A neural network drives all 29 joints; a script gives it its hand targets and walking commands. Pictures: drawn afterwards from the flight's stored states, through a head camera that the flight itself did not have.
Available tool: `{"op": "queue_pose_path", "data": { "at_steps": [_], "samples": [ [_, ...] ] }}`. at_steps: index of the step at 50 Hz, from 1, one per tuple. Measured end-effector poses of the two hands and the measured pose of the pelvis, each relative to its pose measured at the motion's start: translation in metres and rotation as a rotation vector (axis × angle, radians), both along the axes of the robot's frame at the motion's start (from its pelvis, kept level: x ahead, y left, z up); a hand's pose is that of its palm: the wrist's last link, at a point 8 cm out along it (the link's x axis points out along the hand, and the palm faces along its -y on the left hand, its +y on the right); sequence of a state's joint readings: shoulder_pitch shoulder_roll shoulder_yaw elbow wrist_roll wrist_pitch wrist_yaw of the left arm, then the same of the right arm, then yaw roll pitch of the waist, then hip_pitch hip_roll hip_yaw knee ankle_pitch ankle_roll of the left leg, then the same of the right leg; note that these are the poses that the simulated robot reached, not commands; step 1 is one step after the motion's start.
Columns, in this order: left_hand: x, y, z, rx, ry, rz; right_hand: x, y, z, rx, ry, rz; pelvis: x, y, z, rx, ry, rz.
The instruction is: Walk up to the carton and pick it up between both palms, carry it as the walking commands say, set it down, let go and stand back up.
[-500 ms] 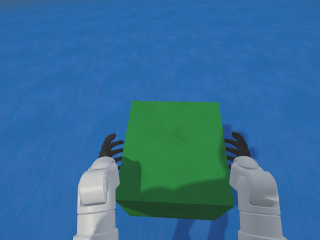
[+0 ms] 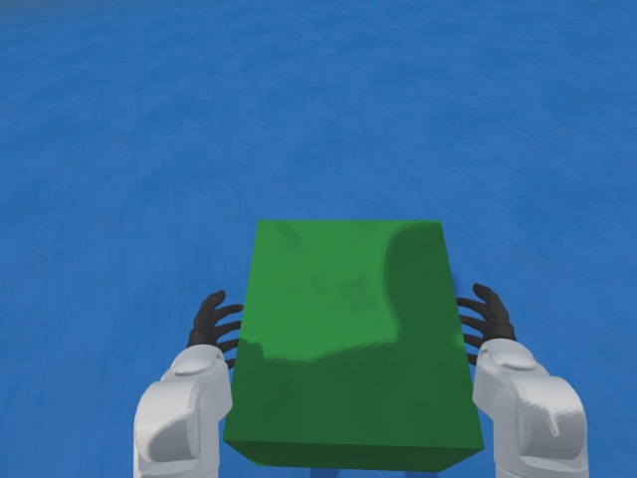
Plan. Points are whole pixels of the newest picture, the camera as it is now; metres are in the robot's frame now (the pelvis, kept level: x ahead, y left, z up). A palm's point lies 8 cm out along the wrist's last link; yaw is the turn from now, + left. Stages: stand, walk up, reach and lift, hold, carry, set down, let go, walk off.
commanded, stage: carry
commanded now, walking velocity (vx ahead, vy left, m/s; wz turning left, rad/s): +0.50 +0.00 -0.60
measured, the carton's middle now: (347, 344) +0.29 +0.01 +0.03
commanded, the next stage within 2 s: none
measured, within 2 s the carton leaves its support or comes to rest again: neither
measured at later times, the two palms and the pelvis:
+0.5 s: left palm (320, 189) +0.52 +0.05 +0.11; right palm (529, 235) +0.42 -0.25 +0.10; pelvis +0.25 -0.02 +0.00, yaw -17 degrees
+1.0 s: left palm (394, 113) +0.82 -0.10 +0.09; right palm (548, 154) +0.64 -0.35 +0.09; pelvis +0.53 -0.09 +0.01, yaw -36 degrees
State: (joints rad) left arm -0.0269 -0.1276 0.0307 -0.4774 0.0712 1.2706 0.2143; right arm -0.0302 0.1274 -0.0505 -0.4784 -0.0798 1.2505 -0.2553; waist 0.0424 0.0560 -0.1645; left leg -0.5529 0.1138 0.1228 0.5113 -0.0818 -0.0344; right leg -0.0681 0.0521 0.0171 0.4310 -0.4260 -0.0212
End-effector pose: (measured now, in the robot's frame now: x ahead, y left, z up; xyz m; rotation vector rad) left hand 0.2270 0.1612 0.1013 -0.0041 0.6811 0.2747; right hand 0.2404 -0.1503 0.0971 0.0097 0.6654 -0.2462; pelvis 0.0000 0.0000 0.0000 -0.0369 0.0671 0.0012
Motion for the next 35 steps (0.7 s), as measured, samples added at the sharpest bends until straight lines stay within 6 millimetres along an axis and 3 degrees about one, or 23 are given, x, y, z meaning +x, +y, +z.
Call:
{"op": "queue_pose_path", "data": {
  "at_steps": [5, 15, 20, 26, 31, 35],
  "samples": [
    [0.067, 0.003, -0.011, -0.03, 0.03, -0.07, 0.042, 0.003, -0.005, -0.034, 0.035, -0.068, 0.047, 0.02, -0.002, 0.038, 0.025, -0.097],
    [0.18, -0.051, 0.012, -0.021, 0.017, -0.32, 0.08, -0.039, 0.018, -0.024, 0.025, -0.318, 0.135, 0.027, 0.021, 0.03, 0.009, -0.233],
    [0.236, -0.079, 0.017, 0.001, -0.006, -0.367, 0.122, -0.063, 0.017, -0.008, 0.003, -0.362, 0.191, 0.011, 0.016, 0.032, -0.009, -0.28],
    [0.309, -0.119, 0.002, 0.03, -0.017, -0.373, 0.196, -0.103, -0.006, 0.014, -0.005, -0.358, 0.261, -0.026, -0.007, -0.001, -0.013, -0.303],
    [0.351, -0.138, -0.016, 0.026, 0.075, -0.356, 0.245, -0.124, -0.017, 0.013, 0.086, -0.343, 0.305, -0.048, 0.001, 0.008, -0.002, -0.344],
    [0.391, -0.156, -0.015, 0.026, 0.091, -0.378, 0.277, -0.14, -0.017, 0.021, 0.1, -0.367, 0.343, -0.059, 0.009, 0.018, 0.008, -0.387]
  ]
}}
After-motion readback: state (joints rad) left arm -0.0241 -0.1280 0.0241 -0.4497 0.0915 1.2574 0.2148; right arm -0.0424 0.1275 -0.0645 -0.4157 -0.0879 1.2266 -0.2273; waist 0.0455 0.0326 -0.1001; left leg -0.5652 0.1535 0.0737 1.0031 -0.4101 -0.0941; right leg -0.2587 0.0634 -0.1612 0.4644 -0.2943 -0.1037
